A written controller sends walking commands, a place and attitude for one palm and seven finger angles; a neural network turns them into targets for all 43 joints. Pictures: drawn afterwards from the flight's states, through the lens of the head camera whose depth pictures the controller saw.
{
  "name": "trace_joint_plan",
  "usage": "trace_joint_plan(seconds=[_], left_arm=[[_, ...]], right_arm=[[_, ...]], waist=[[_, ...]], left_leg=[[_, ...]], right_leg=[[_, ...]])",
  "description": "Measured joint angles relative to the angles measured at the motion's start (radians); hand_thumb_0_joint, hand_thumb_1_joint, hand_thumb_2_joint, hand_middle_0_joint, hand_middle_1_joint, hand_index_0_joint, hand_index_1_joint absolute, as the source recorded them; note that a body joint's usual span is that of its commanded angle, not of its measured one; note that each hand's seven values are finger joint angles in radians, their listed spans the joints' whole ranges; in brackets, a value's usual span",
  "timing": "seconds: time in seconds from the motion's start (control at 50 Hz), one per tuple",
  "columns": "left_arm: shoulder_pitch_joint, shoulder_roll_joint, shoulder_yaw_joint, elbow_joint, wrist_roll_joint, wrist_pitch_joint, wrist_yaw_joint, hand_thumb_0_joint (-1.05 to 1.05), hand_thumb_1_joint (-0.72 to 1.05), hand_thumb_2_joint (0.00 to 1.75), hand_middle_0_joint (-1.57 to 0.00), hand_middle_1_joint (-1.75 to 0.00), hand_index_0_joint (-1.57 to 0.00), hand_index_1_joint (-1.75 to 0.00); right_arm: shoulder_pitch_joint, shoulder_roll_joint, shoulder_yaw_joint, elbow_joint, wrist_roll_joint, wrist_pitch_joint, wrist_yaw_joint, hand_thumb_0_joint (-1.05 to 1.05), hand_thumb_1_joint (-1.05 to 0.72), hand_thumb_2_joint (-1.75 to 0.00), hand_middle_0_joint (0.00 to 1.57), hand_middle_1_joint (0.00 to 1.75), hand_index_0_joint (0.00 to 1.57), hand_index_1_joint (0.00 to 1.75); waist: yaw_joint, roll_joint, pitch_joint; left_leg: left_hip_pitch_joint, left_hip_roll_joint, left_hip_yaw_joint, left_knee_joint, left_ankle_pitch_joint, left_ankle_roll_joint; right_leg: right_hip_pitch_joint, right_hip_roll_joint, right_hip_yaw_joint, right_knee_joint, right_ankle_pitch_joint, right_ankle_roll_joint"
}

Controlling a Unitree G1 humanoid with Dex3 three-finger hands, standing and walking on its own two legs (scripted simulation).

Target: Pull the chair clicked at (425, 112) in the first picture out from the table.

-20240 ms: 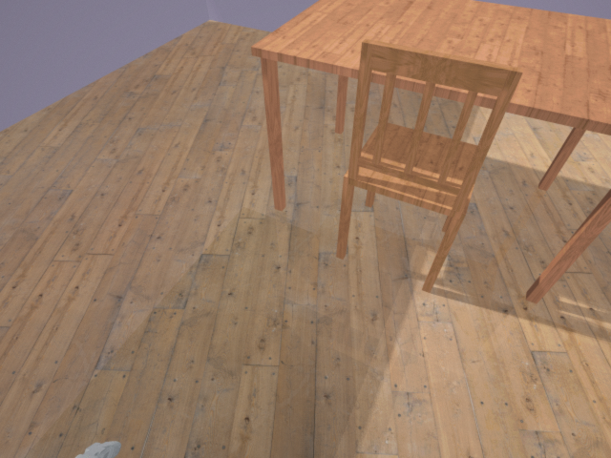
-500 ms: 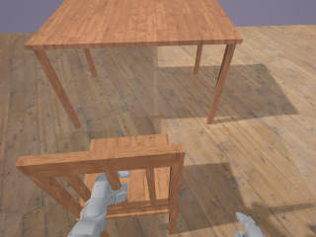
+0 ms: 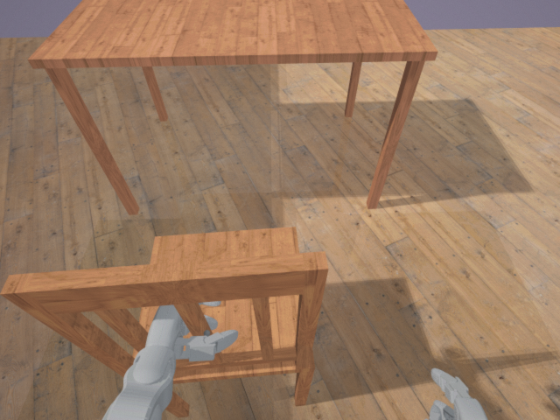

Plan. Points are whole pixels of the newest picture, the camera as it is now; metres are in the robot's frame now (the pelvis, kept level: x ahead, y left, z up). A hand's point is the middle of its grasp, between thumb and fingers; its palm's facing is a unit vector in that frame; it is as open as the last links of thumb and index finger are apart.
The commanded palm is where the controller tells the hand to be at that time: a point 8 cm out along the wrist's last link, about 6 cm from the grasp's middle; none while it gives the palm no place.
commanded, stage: open the thumb and straighten the fingers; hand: left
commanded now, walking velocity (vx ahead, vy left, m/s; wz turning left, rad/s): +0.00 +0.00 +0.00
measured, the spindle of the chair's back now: (202, 333) +0.27 +0.14 -0.08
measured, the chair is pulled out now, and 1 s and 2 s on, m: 0.68 0.68 0.67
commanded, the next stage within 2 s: draw the fingers out of the gap in 0.48 s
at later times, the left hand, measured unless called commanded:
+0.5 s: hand (196, 344) +0.25 +0.14 -0.06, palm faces -0.02 -0.98 -0.18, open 17.1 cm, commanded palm +0.23 +0.18 -0.03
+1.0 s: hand (189, 393) +0.18 +0.14 -0.06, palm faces +0.00 -0.99 -0.17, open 17.5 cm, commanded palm +0.15 +0.18 -0.03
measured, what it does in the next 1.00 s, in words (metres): stands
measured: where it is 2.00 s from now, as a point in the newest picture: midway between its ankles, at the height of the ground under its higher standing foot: outside the picture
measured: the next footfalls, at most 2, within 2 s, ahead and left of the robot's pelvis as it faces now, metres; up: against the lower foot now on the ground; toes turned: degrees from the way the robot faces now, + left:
none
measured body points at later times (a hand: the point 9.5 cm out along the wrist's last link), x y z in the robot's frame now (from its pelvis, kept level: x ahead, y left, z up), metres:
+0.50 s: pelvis +0.02 +0.00 -0.03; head +0.06 -0.02 +0.42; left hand +0.24 +0.19 -0.04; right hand +0.19 -0.23 -0.11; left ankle -0.01 +0.14 -0.72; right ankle +0.01 -0.13 -0.72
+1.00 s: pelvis +0.02 +0.00 -0.04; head +0.05 -0.01 +0.41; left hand +0.17 +0.19 -0.04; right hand +0.20 -0.23 -0.11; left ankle -0.01 +0.14 -0.72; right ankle +0.01 -0.13 -0.72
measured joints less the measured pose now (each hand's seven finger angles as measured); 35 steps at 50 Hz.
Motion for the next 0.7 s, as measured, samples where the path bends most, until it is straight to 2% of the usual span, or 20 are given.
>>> trace_joint_plan(seconds=[0.12,0.24,0.4,0.48,0.6,0.7], left_arm=[[0.043,0.003,0.015,-0.095,-0.004,0.068,-0.007,0.01,-0.24,0.35,-0.39,-1.24,-0.44,-1.27],[0.110,-0.003,-0.011,-0.202,-0.001,0.110,-0.011,0.00,-0.45,0.25,-0.31,-0.93,-0.33,-0.93],[0.168,0.007,-0.012,-0.282,0.011,0.149,-0.020,-0.01,-0.52,0.21,-0.14,-0.40,-0.14,-0.40],[0.168,0.020,-0.018,-0.309,0.010,0.161,-0.021,-0.01,-0.53,0.21,-0.07,-0.20,-0.08,-0.20],[0.158,0.011,-0.026,-0.329,0.011,0.182,-0.022,-0.01,-0.54,0.21,-0.02,-0.06,-0.03,-0.06],[0.243,0.010,-0.014,-0.391,0.019,0.198,-0.020,-0.01,-0.54,0.21,-0.01,-0.02,-0.02,-0.02]], right_arm=[[0.000,-0.002,0.001,-0.025,-0.007,-0.033,-0.008,0.01,-0.91,-0.90,0.20,0.30,0.20,0.30],[0.003,0.007,0.012,-0.047,-0.014,-0.065,-0.014,0.01,-0.91,-0.90,0.20,0.30,0.20,0.30],[0.000,0.016,0.030,-0.077,-0.021,-0.077,-0.026,0.01,-0.91,-0.90,0.20,0.30,0.20,0.30],[0.000,0.011,0.031,-0.082,-0.022,-0.087,-0.035,0.01,-0.91,-0.90,0.20,0.30,0.20,0.30],[0.007,0.004,0.030,-0.083,-0.023,-0.085,-0.040,0.01,-0.91,-0.90,0.20,0.30,0.20,0.30],[0.025,0.012,0.024,-0.108,-0.020,-0.066,-0.036,0.01,-0.91,-0.90,0.20,0.30,0.20,0.30]], waist=[[0.006,0.015,-0.028],[0.016,0.031,-0.050],[0.027,0.029,-0.065],[0.026,0.032,-0.064],[0.022,0.030,-0.072],[0.012,0.022,-0.087]], left_leg=[[-0.070,-0.004,-0.004,0.072,-0.039,0.002],[-0.113,-0.009,-0.016,0.128,-0.074,0.003],[-0.161,-0.012,-0.033,0.193,-0.109,0.000],[-0.180,-0.014,-0.044,0.216,-0.119,-0.001],[-0.194,-0.016,-0.047,0.228,-0.125,-0.001],[-0.198,-0.011,-0.038,0.231,-0.132,-0.002]], right_leg=[[-0.068,-0.006,-0.001,0.072,-0.040,0.003],[-0.105,-0.013,-0.010,0.126,-0.078,0.005],[-0.144,-0.019,-0.024,0.186,-0.117,0.003],[-0.155,-0.021,-0.034,0.203,-0.128,0.002],[-0.167,-0.023,-0.036,0.215,-0.134,0.003],[-0.178,-0.018,-0.028,0.221,-0.138,0.002]])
